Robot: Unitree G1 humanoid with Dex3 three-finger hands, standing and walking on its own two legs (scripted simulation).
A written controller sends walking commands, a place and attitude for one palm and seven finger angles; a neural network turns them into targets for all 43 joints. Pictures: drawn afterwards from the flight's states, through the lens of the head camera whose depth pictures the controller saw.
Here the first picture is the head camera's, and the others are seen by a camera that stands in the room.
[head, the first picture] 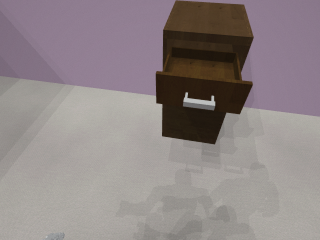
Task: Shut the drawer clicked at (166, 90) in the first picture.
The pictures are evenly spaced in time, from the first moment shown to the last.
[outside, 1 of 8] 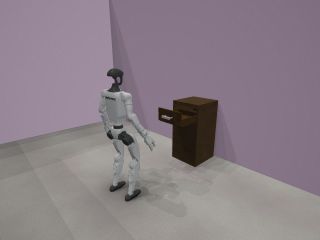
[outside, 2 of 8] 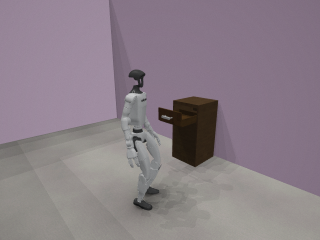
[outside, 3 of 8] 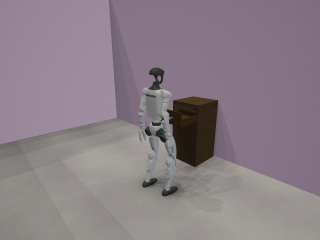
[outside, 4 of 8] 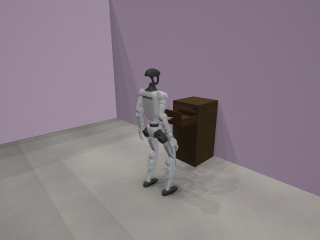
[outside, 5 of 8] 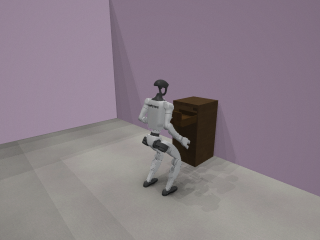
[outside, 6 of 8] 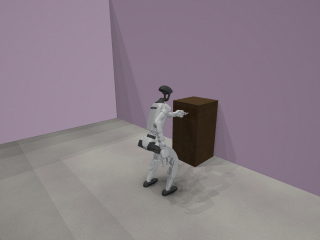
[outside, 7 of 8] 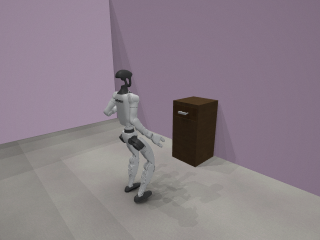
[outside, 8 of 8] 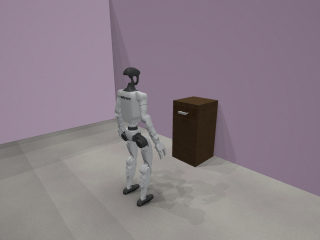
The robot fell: no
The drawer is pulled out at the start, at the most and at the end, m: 0.30 0.30 0.00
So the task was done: yes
